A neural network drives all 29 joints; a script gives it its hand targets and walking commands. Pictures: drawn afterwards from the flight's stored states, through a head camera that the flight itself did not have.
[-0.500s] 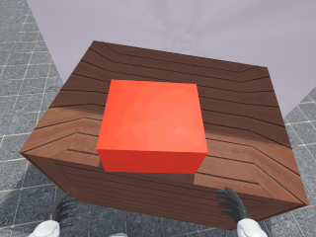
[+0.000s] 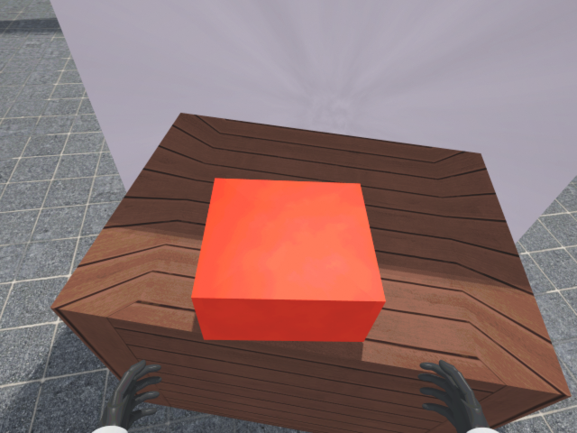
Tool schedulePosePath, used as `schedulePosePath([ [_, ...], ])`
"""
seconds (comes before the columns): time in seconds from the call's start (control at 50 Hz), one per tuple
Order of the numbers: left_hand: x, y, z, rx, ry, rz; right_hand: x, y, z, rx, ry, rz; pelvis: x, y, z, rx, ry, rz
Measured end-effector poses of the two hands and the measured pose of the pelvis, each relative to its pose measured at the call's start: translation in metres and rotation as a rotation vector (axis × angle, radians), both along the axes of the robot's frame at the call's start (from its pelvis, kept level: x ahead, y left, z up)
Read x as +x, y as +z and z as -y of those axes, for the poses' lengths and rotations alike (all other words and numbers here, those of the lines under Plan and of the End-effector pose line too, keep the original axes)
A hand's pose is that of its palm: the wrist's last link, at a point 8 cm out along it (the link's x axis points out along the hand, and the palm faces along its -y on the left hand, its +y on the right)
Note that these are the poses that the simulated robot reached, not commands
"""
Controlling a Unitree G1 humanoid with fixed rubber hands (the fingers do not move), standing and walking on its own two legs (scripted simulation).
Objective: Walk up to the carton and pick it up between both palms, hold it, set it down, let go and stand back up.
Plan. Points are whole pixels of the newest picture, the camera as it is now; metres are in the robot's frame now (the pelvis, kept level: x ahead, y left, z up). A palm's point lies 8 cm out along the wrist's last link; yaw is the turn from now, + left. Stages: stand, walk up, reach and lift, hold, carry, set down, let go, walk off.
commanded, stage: reach and lift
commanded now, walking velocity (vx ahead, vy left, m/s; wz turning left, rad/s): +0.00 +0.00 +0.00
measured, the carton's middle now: (286, 257) +0.43 +0.02 -0.07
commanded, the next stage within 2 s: none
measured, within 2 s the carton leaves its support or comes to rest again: neither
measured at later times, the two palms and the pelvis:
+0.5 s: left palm (104, 418) +0.16 +0.25 -0.06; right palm (470, 417) +0.17 -0.24 -0.05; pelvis +0.01 -0.01 -0.01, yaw +0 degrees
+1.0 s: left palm (107, 368) +0.21 +0.26 -0.02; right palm (462, 378) +0.21 -0.23 -0.03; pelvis +0.01 +0.00 -0.01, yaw -1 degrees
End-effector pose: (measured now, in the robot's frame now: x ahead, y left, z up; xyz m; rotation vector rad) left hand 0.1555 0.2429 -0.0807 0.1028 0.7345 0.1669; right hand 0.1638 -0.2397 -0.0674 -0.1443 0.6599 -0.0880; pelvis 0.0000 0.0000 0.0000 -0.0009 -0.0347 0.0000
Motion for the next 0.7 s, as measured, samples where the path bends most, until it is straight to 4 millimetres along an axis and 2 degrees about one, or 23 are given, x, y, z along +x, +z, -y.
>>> schedulePosePath([
  [0.12, -0.009, 0.005, -0.005, 0.017, 0.01, 0.037, -0.007, 0.0, 0.0, 0.021, -0.01, 0.042, 0.002, 0.0, 0.004, 0.005, -0.001, 0.001],
  [0.24, -0.013, 0.011, -0.009, 0.022, 0.007, 0.096, -0.004, 0.005, -0.005, 0.039, -0.008, 0.112, 0.003, -0.001, 0.008, 0.008, 0.001, 0.002],
  [0.7, 0.01, 0.037, -0.012, 0.001, -0.041, 0.353, 0.009, 0.023, -0.008, 0.102, -0.075, 0.32, 0.005, -0.007, 0.006, 0.006, -0.002, 0.009],
])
